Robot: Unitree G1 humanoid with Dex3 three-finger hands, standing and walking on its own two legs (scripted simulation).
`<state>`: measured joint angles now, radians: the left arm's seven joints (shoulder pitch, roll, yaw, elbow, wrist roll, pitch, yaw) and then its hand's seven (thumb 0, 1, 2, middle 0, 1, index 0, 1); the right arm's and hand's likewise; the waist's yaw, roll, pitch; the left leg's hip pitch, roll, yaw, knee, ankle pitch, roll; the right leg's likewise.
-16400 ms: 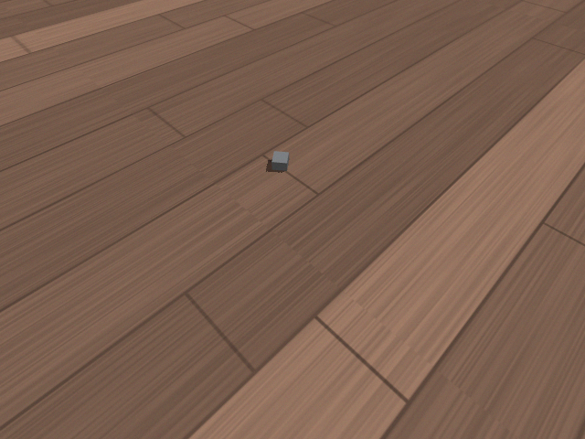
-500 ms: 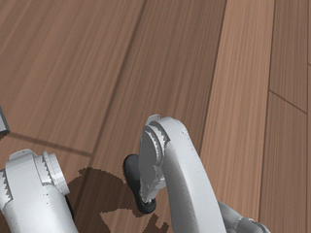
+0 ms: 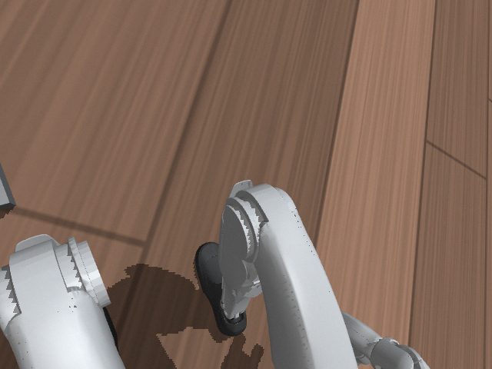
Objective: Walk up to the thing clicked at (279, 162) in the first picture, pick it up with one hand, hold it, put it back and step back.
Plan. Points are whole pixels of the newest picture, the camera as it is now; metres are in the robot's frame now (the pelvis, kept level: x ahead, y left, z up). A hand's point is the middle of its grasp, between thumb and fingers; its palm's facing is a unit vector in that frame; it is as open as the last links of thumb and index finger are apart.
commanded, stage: close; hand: left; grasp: from above
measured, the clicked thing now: out of the picture +0.41 +0.29 -0.28
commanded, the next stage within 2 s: settle in 0.86 s
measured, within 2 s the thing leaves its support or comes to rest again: leaves its support in 1.24 s
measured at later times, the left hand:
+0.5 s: hand out of the picture +0.40 +0.30 -0.25, palm faces -0.44 -0.12 -0.89, open 11.5 cm
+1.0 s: hand out of the picture +0.40 +0.31 -0.25, palm faces -0.43 -0.14 -0.89, open 11.4 cm
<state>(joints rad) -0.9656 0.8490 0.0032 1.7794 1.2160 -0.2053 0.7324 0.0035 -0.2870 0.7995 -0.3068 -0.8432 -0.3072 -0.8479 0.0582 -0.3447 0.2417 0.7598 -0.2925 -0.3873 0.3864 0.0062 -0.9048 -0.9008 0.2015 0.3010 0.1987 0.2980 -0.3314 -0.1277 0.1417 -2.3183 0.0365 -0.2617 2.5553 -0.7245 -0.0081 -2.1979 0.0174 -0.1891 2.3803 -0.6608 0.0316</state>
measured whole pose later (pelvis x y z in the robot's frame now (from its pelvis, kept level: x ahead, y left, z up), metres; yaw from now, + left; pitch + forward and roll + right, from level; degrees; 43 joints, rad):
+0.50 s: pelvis +0.00 +0.00 +0.00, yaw +0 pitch +26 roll -13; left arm -0.95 0.85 0.02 1.76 1.23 -0.21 0.76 0.00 -0.11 0.60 -0.47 -0.72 -0.47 -0.70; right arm 0.05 -0.35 0.24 0.76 -0.30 -0.38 0.38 0.01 -0.90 -0.90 0.20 0.30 0.20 0.30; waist -0.33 -0.13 0.14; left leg -2.31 0.04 -0.26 2.55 -0.72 -0.01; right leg -2.19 0.02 -0.19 2.38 -0.66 0.03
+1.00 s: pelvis +0.00 +0.00 +0.00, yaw +0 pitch +26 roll -14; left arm -0.95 0.86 0.03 1.75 1.22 -0.21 0.73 0.01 -0.14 0.58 -0.55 -0.59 -0.56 -0.59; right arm 0.08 -0.35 0.25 0.74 -0.29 -0.36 0.37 0.01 -0.91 -0.90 0.20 0.30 0.20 0.30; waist -0.33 -0.12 0.14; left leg -2.31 0.04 -0.26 2.55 -0.72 0.00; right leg -2.20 0.02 -0.18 2.37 -0.65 0.04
